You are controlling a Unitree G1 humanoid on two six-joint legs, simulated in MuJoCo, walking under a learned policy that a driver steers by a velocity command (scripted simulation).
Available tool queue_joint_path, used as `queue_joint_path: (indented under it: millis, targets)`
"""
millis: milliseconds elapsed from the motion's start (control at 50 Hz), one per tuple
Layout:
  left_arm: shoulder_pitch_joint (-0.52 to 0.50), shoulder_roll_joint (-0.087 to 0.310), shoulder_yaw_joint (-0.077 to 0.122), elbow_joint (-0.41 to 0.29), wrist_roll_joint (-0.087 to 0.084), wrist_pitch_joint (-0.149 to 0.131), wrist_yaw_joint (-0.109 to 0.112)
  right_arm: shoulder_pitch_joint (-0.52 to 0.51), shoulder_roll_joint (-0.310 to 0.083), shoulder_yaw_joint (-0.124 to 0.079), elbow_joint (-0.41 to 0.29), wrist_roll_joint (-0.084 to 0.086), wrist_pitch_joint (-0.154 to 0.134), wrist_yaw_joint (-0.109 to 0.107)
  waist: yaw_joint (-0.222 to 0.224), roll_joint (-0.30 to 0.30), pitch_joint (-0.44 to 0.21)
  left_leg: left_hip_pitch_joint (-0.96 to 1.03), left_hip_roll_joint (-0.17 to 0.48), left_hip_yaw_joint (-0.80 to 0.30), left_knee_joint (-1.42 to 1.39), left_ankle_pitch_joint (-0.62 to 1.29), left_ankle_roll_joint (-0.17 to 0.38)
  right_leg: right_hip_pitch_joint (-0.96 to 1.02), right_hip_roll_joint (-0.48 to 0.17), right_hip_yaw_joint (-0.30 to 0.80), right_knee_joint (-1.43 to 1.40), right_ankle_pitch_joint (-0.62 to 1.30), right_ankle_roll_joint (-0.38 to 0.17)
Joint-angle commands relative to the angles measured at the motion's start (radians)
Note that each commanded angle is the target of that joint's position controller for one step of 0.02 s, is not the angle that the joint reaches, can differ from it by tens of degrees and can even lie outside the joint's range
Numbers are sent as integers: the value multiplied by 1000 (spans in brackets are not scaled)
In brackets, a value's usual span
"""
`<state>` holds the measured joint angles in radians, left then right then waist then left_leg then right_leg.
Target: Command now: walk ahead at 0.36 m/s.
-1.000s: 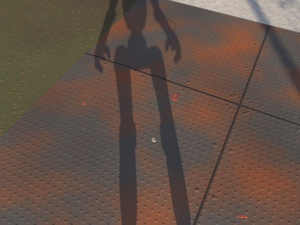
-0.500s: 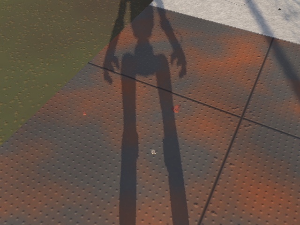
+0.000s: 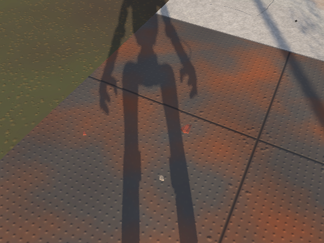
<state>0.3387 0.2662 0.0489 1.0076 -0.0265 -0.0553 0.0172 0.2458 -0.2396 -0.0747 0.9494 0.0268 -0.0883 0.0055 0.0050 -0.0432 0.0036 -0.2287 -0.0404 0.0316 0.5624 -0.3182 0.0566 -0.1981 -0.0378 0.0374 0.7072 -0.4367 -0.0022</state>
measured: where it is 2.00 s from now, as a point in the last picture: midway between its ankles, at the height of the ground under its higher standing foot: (211, 148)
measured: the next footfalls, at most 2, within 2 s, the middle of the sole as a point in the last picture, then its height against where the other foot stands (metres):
right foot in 0.40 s outside the picture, level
left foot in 0.94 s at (145, 207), level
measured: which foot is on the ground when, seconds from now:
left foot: down 0.00-0.42, up 0.44-0.92, down 0.94-1.00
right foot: up 0.00-0.38, down 0.40-0.96, up 0.98-1.00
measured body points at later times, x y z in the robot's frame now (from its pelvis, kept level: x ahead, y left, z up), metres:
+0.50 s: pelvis +0.25 -0.05 -0.01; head +0.28 -0.06 +0.44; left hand +0.43 +0.20 -0.11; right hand +0.22 -0.32 -0.15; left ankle +0.05 +0.09 -0.64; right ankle +0.35 -0.14 -0.73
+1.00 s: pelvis +0.53 -0.02 +0.00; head +0.56 -0.01 +0.45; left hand +0.56 +0.27 -0.14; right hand +0.70 -0.29 -0.08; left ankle +0.64 +0.09 -0.73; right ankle +0.37 -0.13 -0.68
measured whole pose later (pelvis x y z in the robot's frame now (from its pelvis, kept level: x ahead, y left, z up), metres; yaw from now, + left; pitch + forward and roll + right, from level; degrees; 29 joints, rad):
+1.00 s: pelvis +0.53 -0.02 +0.00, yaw -11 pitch +2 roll +0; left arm 0.40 0.29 0.06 0.91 -0.03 -0.06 0.01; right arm 0.01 -0.25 -0.04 0.79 0.00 -0.13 0.01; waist 0.07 -0.02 0.02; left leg -0.44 0.00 0.00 0.52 -0.12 0.00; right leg -0.23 0.04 0.12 0.89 -0.49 -0.03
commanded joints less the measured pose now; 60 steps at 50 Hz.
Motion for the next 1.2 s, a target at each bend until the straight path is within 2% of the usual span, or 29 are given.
queue_joint_path:
  millis: [20, 40, 60, 120, 220, 320, 360, 400, 420, 440, 460, 480, 500, 520, 540, 600, 680, 740, 820, 880, 920, 940, 960, 980, 1000, 1040, 1060, 1100, 1200]
  targets:
    - [-182, 115, 20, -154, -21, -58, -6, 220, -143, -24, 24, -22, -24, 10, -94, 195, 41, 439, 400, -681, -346, -18, 244, -655, 17, 54, 471, -87, -37]
    - [-156, 103, 17, -139, -28, -63, -16, 166, -109, -12, 2, -23, -28, 11, -65, 150, 47, 416, 358, -564, -346, 18, 209, -665, -23, 57, 493, -1, -62]
    - [-163, 97, 18, -137, -20, -65, -20, 134, -111, -7, -8, -20, -27, 13, -51, 111, 62, 392, 333, -478, -364, 60, 182, -679, -54, 40, 466, 80, -71]
    - [-192, 68, 20, -145, 4, -54, -38, 150, -81, 13, 2, -23, -7, 6, -40, 129, 63, 316, 261, -287, -401, 310, 139, -606, -89, -11, 350, 214, -43]
    - [-389, 17, -8, -228, 9, -46, -45, 181, -144, 9, 10, -25, 5, -24, -76, 116, 115, 155, 209, -146, -467, 338, 133, -475, -36, -83, -18, 423, 11]
    - [-454, 66, -3, -274, -2, -46, -59, 216, -156, 1, 40, -5, 3, -26, -54, 133, 136, 240, 277, -126, -457, 393, 111, -399, -12, -57, -173, 474, -38]
    - [-386, 105, 15, -265, 0, -48, -62, 189, -177, -8, 33, -11, 12, -25, -1, 149, 67, 310, 290, -106, -348, 663, 86, -295, 20, -72, -177, 419, -72]
    - [-123, 168, 54, -190, -2, -40, -51, 170, -170, -5, 24, -23, 30, -25, 131, 156, -104, 255, 230, -52, -20, 911, 44, 50, 69, -108, -165, 378, -121]
    - [53, 232, 71, -155, 9, -34, -41, 190, -133, 12, 2, -40, 33, -25, 178, 47, -240, 20, 175, -26, 300, 614, 17, 364, -115, 108, -140, 320, -180]
    - [106, 280, 76, -129, 22, -33, -51, 335, 27, 52, 3, -27, 11, -12, 83, -255, -394, -327, -28, -67, 657, -165, -39, 631, -345, 643, -321, -1, -342]
    - [69, 186, 50, -135, 13, -37, -54, 263, -79, 31, 9, -1, -16, -5, 115, -173, -330, -435, 7, -184, 787, -235, -16, 575, -324, 750, -443, -120, -309]
    - [-25, 150, 38, -149, 12, -43, -52, 153, -142, 13, -30, 23, -32, -2, 96, -117, -161, -510, 60, -153, 809, -154, 1, 427, -303, 591, -457, -64, -265]
    - [-108, 133, 32, -168, 18, -49, -53, 92, -148, 14, -45, 19, -39, -9, 65, -10, -90, -467, 115, -132, 762, -52, 8, 266, -270, 464, -478, 65, -244]
    - [-159, 115, 28, -174, 32, -56, -56, 68, -142, 6, -49, 2, -36, -17, 30, 19, -44, -417, 153, -122, 703, 10, 6, 135, -235, 365, -498, 186, -232]
    - [-183, 89, 19, -173, 42, -61, -59, 91, -128, 3, -44, -5, -23, -20, -8, -1, -41, -351, 182, -132, 668, 45, 8, 60, -200, 293, -524, 243, -223]
    - [-156, 95, 18, -152, 27, -65, -59, 81, -91, 5, -60, -19, 3, -26, -36, -17, -3, -331, 198, -112, 550, 66, -15, -40, -166, 226, -587, 281, -252]
    - [-71, 145, 33, -136, 21, -55, -26, -102, -102, 3, -130, -36, -1, -28, 2, 9, 50, -437, 183, -105, 272, 275, -71, -20, -149, 189, -614, 314, -248]
    - [-13, 159, 37, -125, 12, -44, -13, -215, -84, 12, -158, -29, -13, -17, 38, 2, 49, -370, 132, -83, 75, 416, -88, -23, -113, 139, -587, 358, -213]
    - [66, 157, 39, -107, 0, -27, -7, -335, -92, 20, -200, -14, -26, 3, 76, -13, 58, -329, 94, -87, -49, 416, -92, 45, -133, 179, -516, 331, -203]
    - [66, 175, 50, -115, 0, -11, 2, -326, -139, 9, -212, -9, -42, 13, 46, -44, 40, -252, 82, -102, -113, 324, -74, 109, -168, 246, -431, 344, -182]
    - [49, 158, 47, -130, 5, -4, 3, -173, -187, -15, -175, -11, -50, 7, -34, -57, -36, -34, 71, -78, -154, 253, -32, 91, -123, 240, -285, 464, -149]
    - [26, 106, 29, -158, 16, -6, -2, -7, -239, -33, -149, -29, -56, 0, -110, -11, -176, 230, 180, -170, -109, 234, 28, -24, -55, 194, -42, 423, -117]
    - [115, 20, 6, -188, 9, -21, -4, 127, -326, -59, -128, -38, -43, -7, -106, 216, -342, 629, 418, -523, -130, 95, 154, -386, 95, 50, 319, 139, -37]
    - [137, 49, 6, -204, -8, -31, -4, 138, -274, -44, -123, -32, -33, -1, -96, 355, -381, 653, 489, -774, -239, -60, 192, -550, 78, 90, 506, -165, -34]
    - [73, 144, 33, -208, -24, -29, -3, 75, -187, -20, -138, -28, -30, -1, -97, 239, -236, 527, 446, -644, -262, -121, 147, -607, 19, 119, 579, -94, -39]
    - [-9, 138, 41, -226, -10, -17, 0, -43, -127, -1, -147, -31, -25, 1, -55, 135, -68, 264, 362, -394, -316, 40, 103, -560, -53, 78, 530, 59, -33]
    - [-8, 120, 46, -231, -5, -7, -3, -75, -109, 4, -144, -38, -27, 2, -26, 162, -33, 184, 333, -316, -347, 103, 95, -517, -82, 82, 492, 104, -32]
    - [-4, 77, 42, -244, -8, 14, -11, -95, -113, -2, -133, -39, -33, 2, -4, 169, -4, 100, 306, -202, -399, 187, 103, -472, -101, 61, 466, 153, -22]
    - [-99, 62, 37, -307, 1, 24, -23, -68, -163, -20, -104, -39, -36, -9, -11, 108, 26, 120, 304, -27, -436, 355, 123, -521, -105, 54, 261, 350, -2]
Keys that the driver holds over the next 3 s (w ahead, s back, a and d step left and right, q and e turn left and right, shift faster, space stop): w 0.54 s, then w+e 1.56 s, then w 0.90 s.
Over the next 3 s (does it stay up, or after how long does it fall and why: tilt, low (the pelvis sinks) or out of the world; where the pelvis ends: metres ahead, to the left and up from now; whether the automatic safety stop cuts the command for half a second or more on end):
stays up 1.36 -0.70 -0.01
